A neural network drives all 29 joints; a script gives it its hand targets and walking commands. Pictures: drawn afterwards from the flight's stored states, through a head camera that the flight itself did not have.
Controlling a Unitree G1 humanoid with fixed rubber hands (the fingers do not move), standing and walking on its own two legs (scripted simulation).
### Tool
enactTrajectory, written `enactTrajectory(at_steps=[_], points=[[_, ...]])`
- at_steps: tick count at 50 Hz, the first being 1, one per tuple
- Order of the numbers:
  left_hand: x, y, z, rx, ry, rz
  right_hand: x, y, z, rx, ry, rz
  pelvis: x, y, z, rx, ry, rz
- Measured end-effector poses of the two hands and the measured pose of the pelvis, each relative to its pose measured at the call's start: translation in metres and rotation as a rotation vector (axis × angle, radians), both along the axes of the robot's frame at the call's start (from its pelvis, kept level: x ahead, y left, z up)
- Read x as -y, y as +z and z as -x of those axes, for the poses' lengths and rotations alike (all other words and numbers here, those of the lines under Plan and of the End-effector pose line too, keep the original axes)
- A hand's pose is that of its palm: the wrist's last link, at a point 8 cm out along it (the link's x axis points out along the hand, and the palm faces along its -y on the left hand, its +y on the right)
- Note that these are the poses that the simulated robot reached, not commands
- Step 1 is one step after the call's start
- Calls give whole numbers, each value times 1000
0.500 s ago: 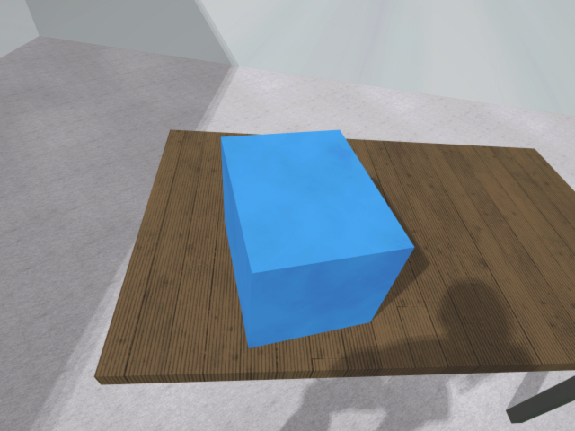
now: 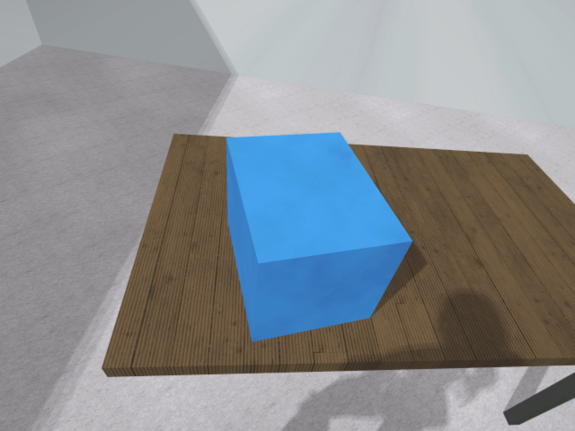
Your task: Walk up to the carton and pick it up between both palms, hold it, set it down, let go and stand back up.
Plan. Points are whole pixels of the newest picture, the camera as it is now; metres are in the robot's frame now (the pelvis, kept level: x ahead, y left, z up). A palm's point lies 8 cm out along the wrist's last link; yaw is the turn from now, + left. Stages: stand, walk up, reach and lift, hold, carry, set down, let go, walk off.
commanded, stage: stand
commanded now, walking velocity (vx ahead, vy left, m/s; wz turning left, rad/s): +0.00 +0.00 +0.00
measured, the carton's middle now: (299, 229) +0.51 +0.03 -0.02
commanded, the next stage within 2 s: none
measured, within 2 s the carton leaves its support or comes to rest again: neither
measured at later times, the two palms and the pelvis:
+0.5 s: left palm out of the picture +0.00 +0.27 -0.15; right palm out of the picture +0.12 -0.26 -0.10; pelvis +0.01 +0.00 +0.00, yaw +0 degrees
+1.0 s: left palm out of the picture +0.00 +0.27 -0.14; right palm out of the picture +0.11 -0.26 -0.11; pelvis +0.01 +0.00 +0.00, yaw +0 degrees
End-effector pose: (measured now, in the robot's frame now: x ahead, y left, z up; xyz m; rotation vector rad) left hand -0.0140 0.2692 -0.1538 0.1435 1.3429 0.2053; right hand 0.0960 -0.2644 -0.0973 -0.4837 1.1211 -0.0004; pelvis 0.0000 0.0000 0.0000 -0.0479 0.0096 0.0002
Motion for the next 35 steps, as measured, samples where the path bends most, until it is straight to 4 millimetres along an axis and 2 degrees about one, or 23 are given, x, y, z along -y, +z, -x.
enactTrajectory(at_steps=[21,35], points=[[-2,7,-19,18,-7,-22,-2,-3,-26,24,13,-21,3,1,-9,-9,0,-4],[-3,9,-16,9,-5,-30,0,-8,-16,-3,2,-25,3,1,-8,-8,0,-4]])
